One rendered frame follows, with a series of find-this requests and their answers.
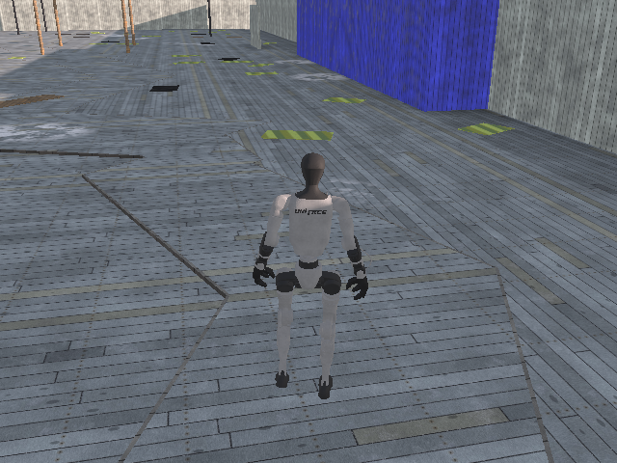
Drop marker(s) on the left robot hand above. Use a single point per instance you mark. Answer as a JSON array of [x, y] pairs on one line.
[[264, 273]]

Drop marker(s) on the right robot hand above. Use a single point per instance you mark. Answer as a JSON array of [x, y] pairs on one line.
[[362, 285]]

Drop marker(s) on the left robot thigh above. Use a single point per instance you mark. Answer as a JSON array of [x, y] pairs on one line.
[[285, 282]]

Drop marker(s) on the robot right forearm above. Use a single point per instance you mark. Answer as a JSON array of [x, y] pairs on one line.
[[355, 257]]

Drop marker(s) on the robot right upper arm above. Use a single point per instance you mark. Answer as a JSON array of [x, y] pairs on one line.
[[341, 206]]

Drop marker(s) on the robot left forearm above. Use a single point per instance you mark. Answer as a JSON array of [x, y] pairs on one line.
[[263, 255]]

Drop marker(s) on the robot left upper arm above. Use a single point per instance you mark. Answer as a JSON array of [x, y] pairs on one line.
[[280, 203]]

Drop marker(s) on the humanoid robot head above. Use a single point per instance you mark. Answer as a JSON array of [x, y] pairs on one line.
[[313, 165]]

